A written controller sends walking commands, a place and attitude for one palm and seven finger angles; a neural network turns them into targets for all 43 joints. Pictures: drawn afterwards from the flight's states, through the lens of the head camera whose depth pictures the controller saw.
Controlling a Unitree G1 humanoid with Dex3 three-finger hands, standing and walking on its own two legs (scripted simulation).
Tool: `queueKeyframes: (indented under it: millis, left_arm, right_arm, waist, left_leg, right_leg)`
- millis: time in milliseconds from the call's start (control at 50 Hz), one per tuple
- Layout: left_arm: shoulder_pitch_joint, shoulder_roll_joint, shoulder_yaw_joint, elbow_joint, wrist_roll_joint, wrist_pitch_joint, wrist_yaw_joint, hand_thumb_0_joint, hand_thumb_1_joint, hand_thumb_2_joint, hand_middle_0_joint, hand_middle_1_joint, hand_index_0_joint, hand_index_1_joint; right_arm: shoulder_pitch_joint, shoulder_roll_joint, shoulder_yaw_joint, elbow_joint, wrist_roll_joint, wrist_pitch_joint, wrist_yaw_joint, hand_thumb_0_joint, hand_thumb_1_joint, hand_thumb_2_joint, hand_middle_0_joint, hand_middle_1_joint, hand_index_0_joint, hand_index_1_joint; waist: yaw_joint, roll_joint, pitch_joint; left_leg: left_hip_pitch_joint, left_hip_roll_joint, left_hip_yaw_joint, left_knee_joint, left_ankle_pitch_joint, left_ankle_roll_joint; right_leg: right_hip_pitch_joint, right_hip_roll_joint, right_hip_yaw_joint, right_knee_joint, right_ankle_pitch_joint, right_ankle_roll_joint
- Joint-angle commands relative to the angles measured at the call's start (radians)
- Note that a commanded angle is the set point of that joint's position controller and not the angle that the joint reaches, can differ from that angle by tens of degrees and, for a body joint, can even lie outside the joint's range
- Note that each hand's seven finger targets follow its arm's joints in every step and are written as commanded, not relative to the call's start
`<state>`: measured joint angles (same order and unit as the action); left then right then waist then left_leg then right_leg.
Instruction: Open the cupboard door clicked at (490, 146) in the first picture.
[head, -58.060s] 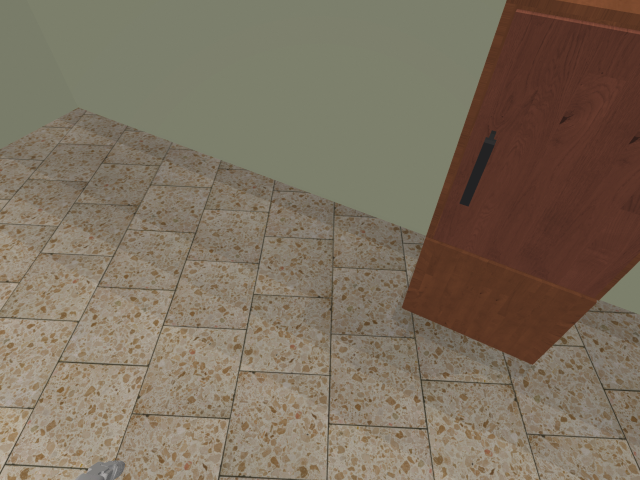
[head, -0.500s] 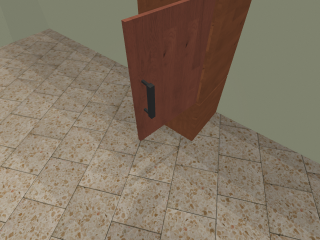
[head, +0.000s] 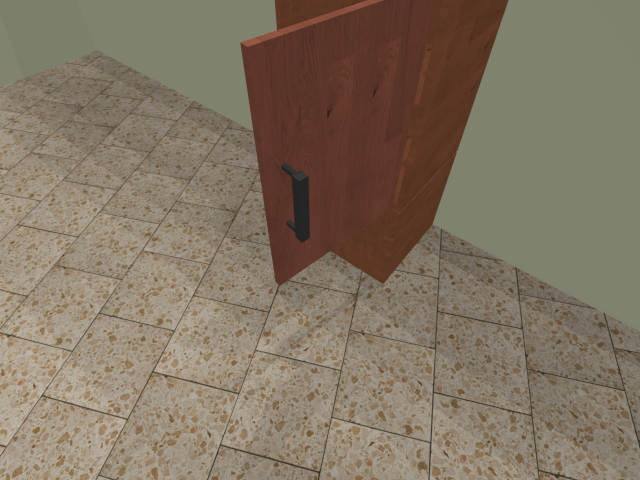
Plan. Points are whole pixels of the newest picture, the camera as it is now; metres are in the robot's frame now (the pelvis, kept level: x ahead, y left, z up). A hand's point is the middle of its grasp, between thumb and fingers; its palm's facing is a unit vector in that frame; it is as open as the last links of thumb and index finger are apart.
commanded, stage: look to check the result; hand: left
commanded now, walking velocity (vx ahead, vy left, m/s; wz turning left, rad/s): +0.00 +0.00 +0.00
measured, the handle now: (295, 203) +0.61 +0.09 -0.07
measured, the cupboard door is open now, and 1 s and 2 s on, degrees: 80 80 80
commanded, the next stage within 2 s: stand and wait in 0.26 s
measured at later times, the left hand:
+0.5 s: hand out of the picture +0.04 +0.19 -0.17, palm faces +0.02 -0.97 -0.24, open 7.4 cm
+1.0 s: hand out of the picture +0.04 +0.18 -0.17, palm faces +0.02 -0.97 -0.24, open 7.4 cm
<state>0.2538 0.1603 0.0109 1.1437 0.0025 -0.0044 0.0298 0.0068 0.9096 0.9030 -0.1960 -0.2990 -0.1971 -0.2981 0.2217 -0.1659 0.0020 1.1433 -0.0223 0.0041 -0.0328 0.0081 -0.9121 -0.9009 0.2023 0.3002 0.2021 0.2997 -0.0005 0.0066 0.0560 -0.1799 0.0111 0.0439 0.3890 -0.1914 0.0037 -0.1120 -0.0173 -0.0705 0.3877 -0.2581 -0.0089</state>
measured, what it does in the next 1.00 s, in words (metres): stands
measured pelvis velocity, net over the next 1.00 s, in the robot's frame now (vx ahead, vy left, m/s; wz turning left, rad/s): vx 0.02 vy -0.01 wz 0.00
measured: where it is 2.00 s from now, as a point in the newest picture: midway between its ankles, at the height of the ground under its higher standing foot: outside the picture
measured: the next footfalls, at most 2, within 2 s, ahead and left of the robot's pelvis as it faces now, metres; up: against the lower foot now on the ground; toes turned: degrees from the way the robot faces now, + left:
none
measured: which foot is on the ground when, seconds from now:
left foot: down 0.00-1.00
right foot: down 0.00-1.00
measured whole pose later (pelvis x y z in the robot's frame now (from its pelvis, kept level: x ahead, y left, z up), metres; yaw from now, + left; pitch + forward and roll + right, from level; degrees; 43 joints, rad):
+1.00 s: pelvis +0.02 -0.01 +0.00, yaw +0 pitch -1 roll +1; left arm 0.21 0.20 0.01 1.14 0.00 -0.01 0.03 0.01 0.91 0.90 -0.20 -0.30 -0.20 -0.30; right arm 0.20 -0.20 0.00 1.15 -0.02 0.00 -0.03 0.01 -0.91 -0.90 0.20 0.30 0.20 0.30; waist 0.00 0.01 0.05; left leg -0.13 0.03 0.04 0.34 -0.20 -0.02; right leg -0.06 0.00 -0.07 0.34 -0.27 -0.03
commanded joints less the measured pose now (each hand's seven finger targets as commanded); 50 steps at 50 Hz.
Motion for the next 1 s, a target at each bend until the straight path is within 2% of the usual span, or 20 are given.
queueKeyframes:
  millis: [0, 20, 80, 220, 340, 500, 600, 720, 780, 820, 880, 920, 980]
  left_arm:
    - [0.047, 0.127, 0.019, -0.027, 0.004, -0.017, 0.003, 0.000, 0.900, 0.900, -0.200, -0.300, -0.200, -0.300]
    - [0.047, 0.130, 0.022, -0.030, 0.005, -0.019, 0.003, 0.000, 0.900, 0.900, -0.200, -0.300, -0.200, -0.300]
    - [0.040, 0.130, 0.019, -0.026, 0.004, -0.018, 0.003, 0.000, 0.900, 0.900, -0.200, -0.300, -0.200, -0.300]
    - [0.032, 0.150, 0.025, -0.031, 0.005, -0.022, 0.003, 0.000, 0.900, 0.900, -0.200, -0.300, -0.200, -0.300]
    - [0.013, 0.157, 0.022, -0.033, 0.004, -0.021, 0.002, 0.000, 0.900, 0.900, -0.200, -0.300, -0.200, -0.300]
    - [0.005, 0.171, 0.025, -0.038, 0.003, -0.024, 0.003, 0.000, 0.900, 0.900, -0.200, -0.300, -0.200, -0.300]
    - [0.002, 0.172, 0.024, -0.036, 0.002, -0.023, 0.002, 0.000, 0.900, 0.900, -0.200, -0.300, -0.200, -0.300]
    - [0.002, 0.179, 0.027, -0.039, 0.003, -0.026, 0.002, 0.000, 0.900, 0.900, -0.200, -0.300, -0.200, -0.300]
    - [-0.002, 0.176, 0.024, -0.035, 0.002, -0.023, 0.002, 0.000, 0.900, 0.900, -0.200, -0.300, -0.200, -0.300]
    - [0.001, 0.180, 0.027, -0.036, 0.003, -0.026, 0.002, 0.000, 0.900, 0.900, -0.200, -0.300, -0.200, -0.300]
    - [-0.001, 0.179, 0.025, -0.036, 0.002, -0.025, 0.002, 0.000, 0.900, 0.900, -0.200, -0.300, -0.200, -0.300]
    - [0.002, 0.180, 0.026, -0.036, 0.003, -0.026, 0.002, 0.000, 0.900, 0.900, -0.200, -0.300, -0.200, -0.300]
    - [0.001, 0.179, 0.024, -0.034, 0.002, -0.026, 0.003, 0.000, 0.900, 0.900, -0.200, -0.300, -0.200, -0.300]
  right_arm:
    - [0.045, -0.118, -0.020, -0.027, 0.001, -0.014, -0.005, 0.000, -0.900, -0.900, 0.200, 0.300, 0.200, 0.300]
    - [0.043, -0.124, -0.021, -0.032, 0.003, -0.014, -0.006, 0.000, -0.900, -0.900, 0.200, 0.300, 0.200, 0.300]
    - [0.036, -0.126, -0.020, -0.028, 0.001, -0.015, -0.006, 0.000, -0.900, -0.900, 0.200, 0.300, 0.200, 0.300]
    - [0.026, -0.143, -0.020, -0.031, 0.003, -0.018, -0.006, 0.000, -0.900, -0.900, 0.200, 0.300, 0.200, 0.300]
    - [0.019, -0.147, -0.020, -0.028, 0.000, -0.015, -0.004, 0.000, -0.900, -0.900, 0.200, 0.300, 0.200, 0.300]
    - [0.016, -0.158, -0.022, -0.028, 0.000, -0.018, -0.006, 0.000, -0.900, -0.900, 0.200, 0.300, 0.200, 0.300]
    - [0.009, -0.159, -0.021, -0.027, 0.000, -0.016, -0.006, 0.000, -0.900, -0.900, 0.200, 0.300, 0.200, 0.300]
    - [0.009, -0.167, -0.022, -0.031, 0.003, -0.017, -0.007, 0.000, -0.900, -0.900, 0.200, 0.300, 0.200, 0.300]
    - [0.009, -0.162, -0.020, -0.026, 0.000, -0.015, -0.006, 0.000, -0.900, -0.900, 0.200, 0.300, 0.200, 0.300]
    - [0.011, -0.168, -0.021, -0.028, 0.002, -0.017, -0.007, 0.000, -0.900, -0.900, 0.200, 0.300, 0.200, 0.300]
    - [0.011, -0.168, -0.021, -0.027, 0.001, -0.017, -0.007, 0.000, -0.900, -0.900, 0.200, 0.300, 0.200, 0.300]
    - [0.007, -0.168, -0.022, -0.030, 0.003, -0.016, -0.008, 0.000, -0.900, -0.900, 0.200, 0.300, 0.200, 0.300]
    - [0.006, -0.166, -0.021, -0.027, 0.001, -0.016, -0.008, 0.000, -0.900, -0.900, 0.200, 0.300, 0.200, 0.300]
  waist:
    - [-0.009, 0.003, -0.008]
    - [-0.006, -0.013, -0.008]
    - [-0.008, 0.008, -0.014]
    - [-0.004, -0.011, -0.026]
    - [-0.008, -0.009, -0.006]
    - [-0.006, -0.012, -0.041]
    - [-0.005, 0.003, -0.018]
    - [-0.004, -0.017, -0.036]
    - [-0.006, 0.002, -0.016]
    - [-0.005, -0.021, -0.032]
    - [-0.006, -0.002, -0.041]
    - [-0.004, -0.019, -0.027]
    - [-0.006, -0.007, -0.029]
  left_leg:
    - [0.039, 0.093, -0.086, -0.056, 0.153, 0.025]
    - [0.041, 0.095, -0.086, -0.054, 0.157, 0.027]
    - [0.048, 0.095, -0.086, -0.057, 0.172, 0.025]
    - [0.058, 0.097, -0.084, -0.056, 0.205, 0.027]
    - [0.054, 0.097, -0.080, -0.064, 0.191, 0.021]
    - [0.074, 0.098, -0.078, -0.058, 0.233, 0.020]
    - [0.070, 0.098, -0.076, -0.064, 0.210, 0.018]
    - [0.082, 0.101, -0.074, -0.060, 0.222, 0.020]
    - [0.073, 0.100, -0.073, -0.068, 0.208, 0.016]
    - [0.080, 0.102, -0.072, -0.064, 0.216, 0.018]
    - [0.086, 0.101, -0.072, -0.062, 0.226, 0.016]
    - [0.085, 0.103, -0.070, -0.062, 0.224, 0.018]
    - [0.090, 0.103, -0.068, -0.061, 0.232, 0.016]
  right_leg:
    - [-0.047, -0.098, 0.091, -0.082, 0.151, -0.028]
    - [-0.044, -0.096, 0.088, -0.086, 0.155, -0.029]
    - [-0.038, -0.099, 0.091, -0.082, 0.172, -0.028]
    - [-0.015, -0.101, 0.088, -0.085, 0.217, -0.030]
    - [-0.021, -0.103, 0.090, -0.090, 0.215, -0.030]
    - [0.010, -0.106, 0.090, -0.084, 0.284, -0.031]
    - [-0.004, -0.106, 0.093, -0.095, 0.258, -0.033]
    - [0.008, -0.105, 0.093, -0.097, 0.281, -0.033]
    - [0.001, -0.105, 0.097, -0.099, 0.266, -0.033]
    - [0.012, -0.104, 0.091, -0.100, 0.278, -0.033]
    - [0.016, -0.106, 0.095, -0.097, 0.291, -0.033]
    - [0.007, -0.105, 0.091, -0.101, 0.293, -0.033]
    - [0.009, -0.108, 0.094, -0.097, 0.316, -0.033]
